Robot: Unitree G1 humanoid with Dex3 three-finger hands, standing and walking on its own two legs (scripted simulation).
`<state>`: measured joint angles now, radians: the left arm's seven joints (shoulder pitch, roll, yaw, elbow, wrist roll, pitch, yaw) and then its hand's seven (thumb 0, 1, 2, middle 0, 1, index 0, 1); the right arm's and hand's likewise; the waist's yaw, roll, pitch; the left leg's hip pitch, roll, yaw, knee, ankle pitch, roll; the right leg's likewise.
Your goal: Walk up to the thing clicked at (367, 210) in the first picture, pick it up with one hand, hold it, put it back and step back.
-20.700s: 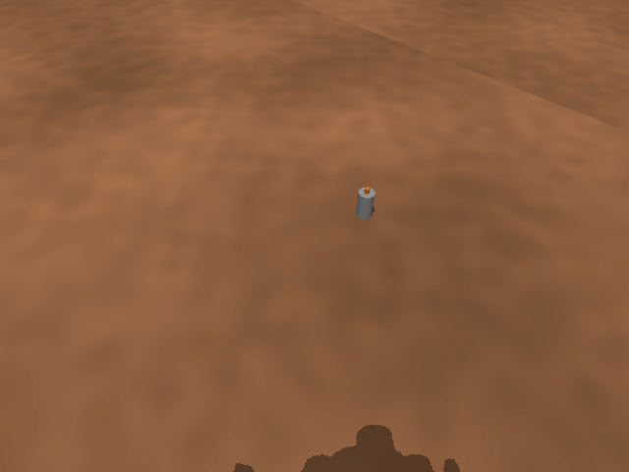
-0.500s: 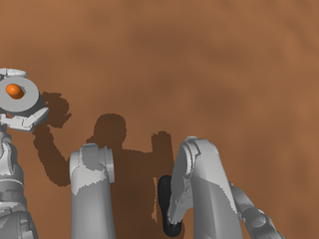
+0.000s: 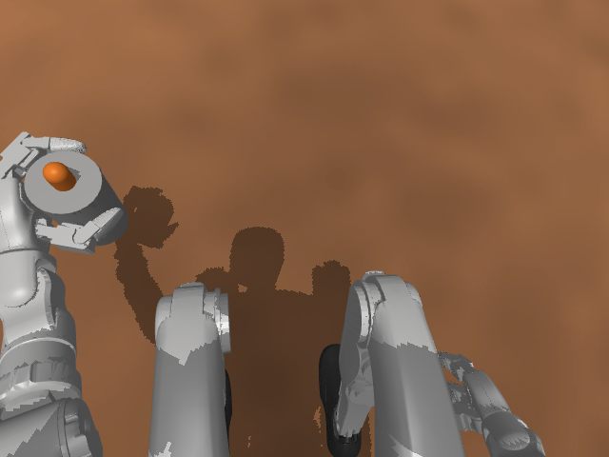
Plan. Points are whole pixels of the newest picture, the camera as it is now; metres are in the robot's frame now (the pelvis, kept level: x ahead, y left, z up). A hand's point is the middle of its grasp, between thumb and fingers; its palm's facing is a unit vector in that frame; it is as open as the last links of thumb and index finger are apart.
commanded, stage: settle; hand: left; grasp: from the side
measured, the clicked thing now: (80, 199) +0.42 +0.27 -0.04
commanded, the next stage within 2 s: lift in 0.48 s
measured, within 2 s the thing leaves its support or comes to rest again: neither
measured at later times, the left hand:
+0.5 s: hand (70, 183) +0.43 +0.27 -0.01, palm faces +0.25 -0.97 -0.03, open 10.2 cm
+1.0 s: hand (46, 167) +0.42 +0.26 +0.05, palm faces +0.22 -0.97 -0.03, open 10.2 cm
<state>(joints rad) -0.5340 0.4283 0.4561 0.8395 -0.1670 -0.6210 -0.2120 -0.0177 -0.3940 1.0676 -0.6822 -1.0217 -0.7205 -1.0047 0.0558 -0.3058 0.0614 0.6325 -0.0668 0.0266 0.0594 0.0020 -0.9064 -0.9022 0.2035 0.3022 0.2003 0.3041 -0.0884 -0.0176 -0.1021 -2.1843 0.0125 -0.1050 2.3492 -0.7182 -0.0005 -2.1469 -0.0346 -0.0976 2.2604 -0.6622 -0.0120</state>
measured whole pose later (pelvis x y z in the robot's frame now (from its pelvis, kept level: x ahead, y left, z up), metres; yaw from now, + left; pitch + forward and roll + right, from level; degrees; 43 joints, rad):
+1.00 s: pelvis +0.00 +0.00 +0.06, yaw +2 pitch +33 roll -5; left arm -0.49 0.36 0.42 0.75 -0.17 -0.55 -0.20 -0.02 -0.44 1.12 -0.69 -1.04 -0.73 -1.02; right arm 0.12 -0.28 0.02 0.62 -0.02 0.01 0.03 0.00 -0.93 -0.90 0.20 0.30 0.20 0.30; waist -0.08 0.00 -0.18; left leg -2.02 0.01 -0.07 2.15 -0.71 0.01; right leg -1.99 -0.04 -0.07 2.09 -0.67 0.00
